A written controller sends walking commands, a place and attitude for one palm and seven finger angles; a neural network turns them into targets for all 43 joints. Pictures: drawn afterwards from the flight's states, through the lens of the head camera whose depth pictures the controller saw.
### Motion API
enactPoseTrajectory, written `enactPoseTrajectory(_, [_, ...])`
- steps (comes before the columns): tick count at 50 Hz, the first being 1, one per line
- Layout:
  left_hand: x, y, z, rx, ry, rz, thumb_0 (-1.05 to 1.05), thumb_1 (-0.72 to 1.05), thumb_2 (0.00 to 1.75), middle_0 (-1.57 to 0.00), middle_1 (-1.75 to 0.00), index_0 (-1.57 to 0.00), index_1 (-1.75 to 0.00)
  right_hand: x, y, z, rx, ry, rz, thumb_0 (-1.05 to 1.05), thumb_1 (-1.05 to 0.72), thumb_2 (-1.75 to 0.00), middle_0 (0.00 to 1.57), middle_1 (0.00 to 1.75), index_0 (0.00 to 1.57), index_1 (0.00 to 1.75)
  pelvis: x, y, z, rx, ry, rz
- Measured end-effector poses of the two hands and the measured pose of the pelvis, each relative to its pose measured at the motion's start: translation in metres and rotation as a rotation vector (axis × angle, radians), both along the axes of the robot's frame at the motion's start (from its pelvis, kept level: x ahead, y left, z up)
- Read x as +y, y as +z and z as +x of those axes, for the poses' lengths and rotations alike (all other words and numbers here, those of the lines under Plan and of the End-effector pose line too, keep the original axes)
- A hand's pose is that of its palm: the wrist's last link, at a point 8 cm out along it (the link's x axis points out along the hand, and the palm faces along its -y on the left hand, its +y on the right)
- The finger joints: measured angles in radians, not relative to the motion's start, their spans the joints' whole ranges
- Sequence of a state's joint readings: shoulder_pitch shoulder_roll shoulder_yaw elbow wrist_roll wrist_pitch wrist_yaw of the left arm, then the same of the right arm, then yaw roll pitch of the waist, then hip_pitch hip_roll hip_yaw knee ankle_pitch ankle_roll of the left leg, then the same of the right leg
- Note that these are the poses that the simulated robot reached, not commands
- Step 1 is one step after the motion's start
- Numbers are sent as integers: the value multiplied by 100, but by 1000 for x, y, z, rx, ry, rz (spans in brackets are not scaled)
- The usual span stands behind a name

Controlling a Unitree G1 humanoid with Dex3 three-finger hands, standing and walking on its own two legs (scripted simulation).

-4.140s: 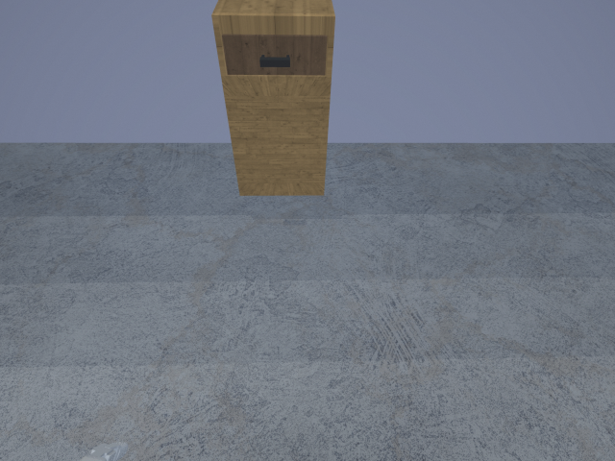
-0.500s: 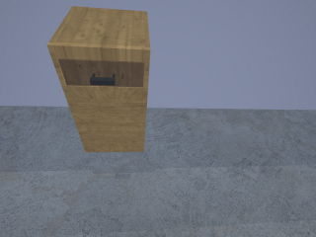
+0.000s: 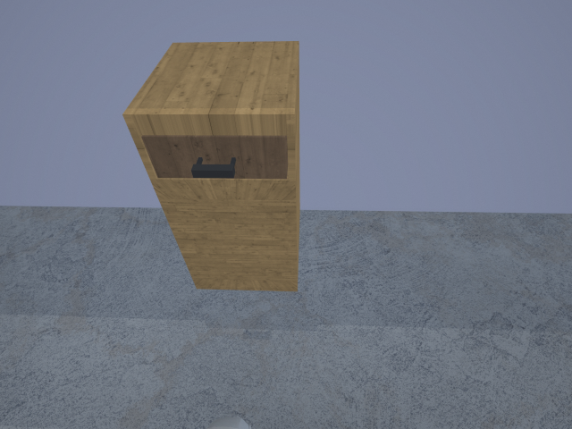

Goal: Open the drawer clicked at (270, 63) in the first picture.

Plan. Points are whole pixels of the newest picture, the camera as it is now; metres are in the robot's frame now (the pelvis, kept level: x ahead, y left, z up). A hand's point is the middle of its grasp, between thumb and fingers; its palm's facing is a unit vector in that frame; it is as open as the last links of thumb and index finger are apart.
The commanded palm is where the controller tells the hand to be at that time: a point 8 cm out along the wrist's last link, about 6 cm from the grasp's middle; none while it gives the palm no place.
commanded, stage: take the last steps up to it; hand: left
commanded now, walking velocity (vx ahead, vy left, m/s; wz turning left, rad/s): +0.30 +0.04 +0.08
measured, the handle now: (215, 165) +0.74 +0.25 -0.10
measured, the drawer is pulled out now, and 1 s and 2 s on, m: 0.00 0.00 0.00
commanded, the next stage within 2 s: come to a stop and stand still in 0.48 s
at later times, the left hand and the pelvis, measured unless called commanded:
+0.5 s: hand (157, 409) +0.19 +0.25 -0.18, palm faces +0.05 -0.98 -0.20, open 7.4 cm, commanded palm none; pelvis +0.15 +0.06 -0.01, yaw -1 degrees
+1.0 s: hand (181, 349) +0.29 +0.23 -0.18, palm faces +0.05 -0.97 -0.24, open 7.3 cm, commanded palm none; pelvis +0.20 +0.05 -0.01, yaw +1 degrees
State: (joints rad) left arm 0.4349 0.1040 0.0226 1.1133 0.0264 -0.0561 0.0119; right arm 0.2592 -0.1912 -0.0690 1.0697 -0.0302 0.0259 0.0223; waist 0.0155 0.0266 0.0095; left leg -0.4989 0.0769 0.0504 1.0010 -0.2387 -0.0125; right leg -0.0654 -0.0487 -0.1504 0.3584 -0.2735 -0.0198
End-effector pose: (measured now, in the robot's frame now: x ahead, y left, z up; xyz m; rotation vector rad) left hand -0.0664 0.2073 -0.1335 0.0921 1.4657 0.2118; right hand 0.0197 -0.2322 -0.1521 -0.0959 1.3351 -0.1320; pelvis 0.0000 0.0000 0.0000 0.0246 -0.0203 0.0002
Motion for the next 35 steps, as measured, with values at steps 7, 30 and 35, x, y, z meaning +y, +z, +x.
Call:
enactPoseTrajectory(7, [-10, -2, -8, 111, 80, -63, 1, 90, 90, -21, -30, -21, -30, 18, 2, 66, -4, 72, -13, 1, -91, -90, 19, 30, 20, 30, 15, -3, 38, 18, 35, -17])
enactPoseTrajectory(30, [82, -3, 339, -309, -136, 53, 1, 91, 90, -20, -30, -20, -30, 58, -6, 155, 25, -39, -34, 0, -93, -90, 20, 30, 20, 30, 50, -11, 185, -6, -10, 7])
enactPoseTrajectory(35, [56, -3, 390, -359, -181, 70, 1, 91, 90, -20, -30, -20, -30, 51, -27, 154, 126, -75, 12, 0, -92, -90, 20, 30, 20, 30, 32, -22, 218, -15, -7, 0])
